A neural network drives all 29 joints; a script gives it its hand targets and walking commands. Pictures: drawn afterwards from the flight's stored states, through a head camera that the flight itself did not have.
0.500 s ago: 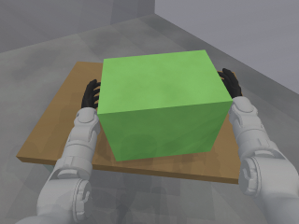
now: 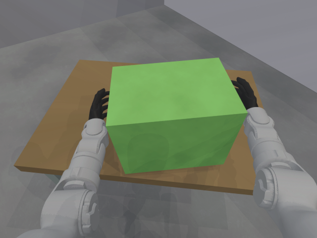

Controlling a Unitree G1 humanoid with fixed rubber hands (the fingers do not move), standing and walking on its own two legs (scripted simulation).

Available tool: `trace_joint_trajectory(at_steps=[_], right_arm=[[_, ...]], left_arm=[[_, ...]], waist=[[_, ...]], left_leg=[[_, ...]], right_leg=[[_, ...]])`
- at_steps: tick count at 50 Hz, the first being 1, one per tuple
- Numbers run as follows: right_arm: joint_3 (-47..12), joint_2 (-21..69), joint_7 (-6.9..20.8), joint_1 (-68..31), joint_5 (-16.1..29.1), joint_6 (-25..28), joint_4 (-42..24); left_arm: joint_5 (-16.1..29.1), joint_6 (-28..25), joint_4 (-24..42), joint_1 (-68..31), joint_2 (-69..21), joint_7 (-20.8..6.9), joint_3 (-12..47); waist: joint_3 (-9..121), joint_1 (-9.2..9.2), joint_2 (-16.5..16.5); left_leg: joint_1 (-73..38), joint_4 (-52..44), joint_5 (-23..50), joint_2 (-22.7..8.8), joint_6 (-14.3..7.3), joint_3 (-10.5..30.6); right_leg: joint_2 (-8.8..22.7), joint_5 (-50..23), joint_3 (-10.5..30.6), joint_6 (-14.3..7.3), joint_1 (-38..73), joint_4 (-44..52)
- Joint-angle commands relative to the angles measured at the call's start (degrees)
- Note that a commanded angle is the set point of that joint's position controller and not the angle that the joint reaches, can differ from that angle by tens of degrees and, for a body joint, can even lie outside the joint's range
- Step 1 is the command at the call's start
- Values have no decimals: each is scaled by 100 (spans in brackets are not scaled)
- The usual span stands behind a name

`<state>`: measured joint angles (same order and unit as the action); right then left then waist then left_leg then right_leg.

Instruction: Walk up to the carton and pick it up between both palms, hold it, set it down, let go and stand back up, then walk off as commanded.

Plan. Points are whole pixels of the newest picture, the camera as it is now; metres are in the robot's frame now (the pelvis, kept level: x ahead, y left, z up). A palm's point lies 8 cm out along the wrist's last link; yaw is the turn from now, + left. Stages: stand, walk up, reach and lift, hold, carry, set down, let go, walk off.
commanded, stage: set down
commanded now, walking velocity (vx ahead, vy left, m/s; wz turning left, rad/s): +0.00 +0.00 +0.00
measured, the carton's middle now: (170, 117) +0.43 -0.02 +0.02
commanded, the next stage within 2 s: none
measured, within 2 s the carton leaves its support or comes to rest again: rests again in 1.28 s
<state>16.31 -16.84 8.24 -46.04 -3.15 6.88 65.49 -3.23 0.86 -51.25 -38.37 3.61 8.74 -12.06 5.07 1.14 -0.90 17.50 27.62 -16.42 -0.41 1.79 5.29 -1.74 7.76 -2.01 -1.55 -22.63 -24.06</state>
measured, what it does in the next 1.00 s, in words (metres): stands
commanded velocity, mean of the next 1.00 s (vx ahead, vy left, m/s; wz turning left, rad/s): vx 0.00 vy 0.00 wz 0.00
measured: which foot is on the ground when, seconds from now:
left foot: down 0.00-1.00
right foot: down 0.00-1.00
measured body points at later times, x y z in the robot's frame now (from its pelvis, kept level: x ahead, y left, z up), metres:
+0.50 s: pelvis +0.01 +0.00 +0.00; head +0.05 +0.00 +0.45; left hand +0.41 +0.18 +0.05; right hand +0.43 -0.22 +0.08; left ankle -0.03 +0.14 -0.74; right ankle +0.04 -0.10 -0.74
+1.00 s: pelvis +0.01 +0.00 +0.00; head +0.05 +0.00 +0.45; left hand +0.42 +0.18 +0.05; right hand +0.43 -0.23 +0.07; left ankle -0.03 +0.14 -0.74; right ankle +0.04 -0.10 -0.74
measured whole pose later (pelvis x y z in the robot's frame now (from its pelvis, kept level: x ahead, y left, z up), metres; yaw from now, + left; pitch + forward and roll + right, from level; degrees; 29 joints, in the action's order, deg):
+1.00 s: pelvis +0.01 +0.00 +0.00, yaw +0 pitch +11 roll -1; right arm 16.6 -17.4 8.2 -45.9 -2.7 16.1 72.4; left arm -3.3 -12.8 -60.5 -40.1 3.6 8.8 -13.4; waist 6.1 1.1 -0.9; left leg 21.6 27.5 -16.5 -0.4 1.9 5.2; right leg -1.7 7.9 -2.0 -1.6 -26.8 -24.1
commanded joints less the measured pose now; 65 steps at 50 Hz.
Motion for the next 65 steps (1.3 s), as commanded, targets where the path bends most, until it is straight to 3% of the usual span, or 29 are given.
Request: trace_joint_trajectory(at_steps=[1,2,4,11,12,15,16,22,23,24,25,26,30,33,35,37,39,44,45,49,50,53,54,55,58,60,62,63,65], right_arm=[[-415,2340,1100,-3430,-175,625,-853],[-550,2302,1087,-3511,-172,683,-906],[-455,2158,1000,-3558,-211,829,-957],[-498,2135,1028,-3407,-248,835,-721],[-382,2037,1020,-3269,-287,816,-416],[-478,2073,1006,-3399,-206,1009,-726],[-698,2096,984,-3399,-96,1038,-671],[-647,2148,953,-3273,-164,1194,-436],[-622,2126,912,-3429,-239,1221,-532],[-673,2062,894,-3361,-251,1249,-437],[-541,2031,878,-3210,-205,1257,-246],[-650,1945,908,-3167,-205,1181,-149],[-644,2129,912,-3436,-271,1225,-433],[-513,2061,918,-3249,-344,1239,-230],[-540,1962,1001,-3198,-339,1157,-147],[-333,1942,919,-3249,-414,1284,-247],[-560,2034,900,-3292,-318,1341,-254],[-461,1803,946,-3138,-336,1362,-102],[-517,1714,945,-3274,-379,1326,-213],[-495,1458,771,-3101,-167,1316,110],[-244,1094,740,-3058,-197,1372,153],[-466,1164,619,-3085,3,1324,123],[-372,1024,662,-3118,-68,1326,308],[-475,583,576,-3066,148,1392,158],[-528,203,534,-3084,332,1247,254],[-817,195,427,-3085,638,1297,294],[-1053,-41,410,-3118,840,1223,394],[-962,-119,314,-2885,916,1178,579],[-1151,-300,201,-3091,1005,1279,54]], left_arm=[[-92,-682,1375,-4108,-2897,-615,868],[-143,-683,1190,-3865,-2806,-628,858],[-55,-800,1271,-3745,-2753,-628,992],[-101,-915,1042,-3739,-2644,-624,748],[-161,-942,947,-3765,-2618,-648,754],[-43,-1042,1097,-3633,-2840,-634,1021],[-119,-1124,919,-3530,-2681,-621,807],[-65,-1212,583,-3293,-2882,-688,934],[8,-1333,678,-3487,-2775,-711,965],[-63,-1306,567,-3362,-2683,-709,874],[-152,-1314,450,-3263,-2704,-710,934],[-235,-1278,415,-3246,-2495,-698,626],[-152,-1407,295,-3385,-2600,-732,614],[-145,-1416,286,-3520,-2606,-723,758],[-173,-1403,176,-3438,-2431,-714,570],[-118,-1427,236,-3311,-2617,-710,756],[-129,-1505,98,-3195,-2637,-704,724],[-137,-1535,-21,-2996,-2631,-685,651],[-169,-1563,-213,-3174,-2251,-681,397],[-232,-1592,-504,-2962,-1984,-618,152],[-136,-1662,-262,-3142,-1795,-577,408],[-86,-1688,-460,-3014,-1606,-506,162],[-153,-1648,-587,-2946,-1586,-564,139],[-5,-1758,-363,-3023,-1219,-419,224],[196,-1694,-970,-2857,-881,-307,201],[350,-1788,-533,-2952,-893,-184,462],[587,-1760,-1009,-2929,-658,-161,648],[608,-1751,-924,-2717,-782,-126,779],[693,-1849,-919,-2874,-233,-99,673]], waist=[[3524,377,234],[3538,594,284],[3778,408,428],[3323,571,483],[3134,402,437],[3767,382,252],[3614,643,352],[3406,565,331],[3731,401,366],[3695,558,361],[3542,371,184],[3059,591,354],[3258,669,347],[3046,375,335],[2889,595,345],[3186,355,376],[3122,587,398],[3140,490,438],[2991,659,455],[2699,641,374],[3251,362,260],[2878,607,400],[2693,471,538],[3117,583,196],[2630,642,456],[3080,671,374],[2836,670,538],[2884,422,293],[3168,625,520]], left_leg=[[750,-965,1432,-79,190,-663],[757,-935,1685,-88,225,-683],[692,-828,1985,-105,247,-645],[848,-899,1652,-121,172,-719],[856,-908,1556,-128,214,-712],[707,-806,2033,-147,275,-629],[762,-814,2136,-143,255,-692],[813,-720,2386,-182,286,-668],[802,-716,2232,-147,299,-682],[980,-758,2302,-99,267,-727],[909,-807,2202,-113,256,-701],[966,-884,1993,-152,206,-719],[1218,-945,1649,-112,196,-820],[1192,-915,1463,-111,215,-720],[1324,-952,1189,-98,148,-798],[1049,-921,1577,-177,198,-729],[1150,-891,1628,-135,194,-792],[1124,-860,1549,-153,183,-699],[1387,-860,1308,-127,170,-781],[1301,-831,1672,-61,204,-788],[1179,-804,1589,-104,249,-729],[1485,-847,1548,-72,204,-747],[1622,-830,1401,-48,150,-775],[1533,-787,1615,-80,253,-788],[1649,-789,1081,-82,174,-744],[1290,-591,1665,-148,255,-777],[1637,-464,1507,-136,208,-709],[1504,-523,1496,-85,227,-645],[1701,-319,1682,-126,182,-705]], right_leg=[[52,-1195,-135,20,1787,266],[59,-1407,-145,44,1815,212],[53,-1783,-127,30,1862,224],[58,-1383,-145,29,1772,267],[63,-1308,-153,18,1739,251],[21,-1673,-208,-4,1702,210],[12,-1833,-166,37,1766,205],[-8,-2009,-163,-34,1703,170],[0,-1851,-187,-25,1691,187],[35,-2129,-100,7,1863,160],[55,-2020,-128,-3,1787,164],[64,-1758,-104,7,1793,234],[101,-1561,-99,62,1829,186],[83,-1296,-212,46,1577,227],[110,-822,-152,41,1598,240],[91,-1349,-177,3,1373,258],[90,-1350,-152,36,1485,227],[39,-1231,-170,-36,1360,229],[77,-1040,-130,-11,1399,219],[94,-1540,-25,36,1477,162],[53,-1466,-113,-15,1381,148],[126,-1529,11,93,1577,115],[71,-1436,-40,117,1623,109],[45,-1609,14,25,1562,10],[49,-846,-60,30,1111,23],[-5,-1323,-71,13,1007,8],[27,-1172,-30,27,909,-118],[13,-1224,33,13,926,-50],[26,-1487,55,84,1018,-215]])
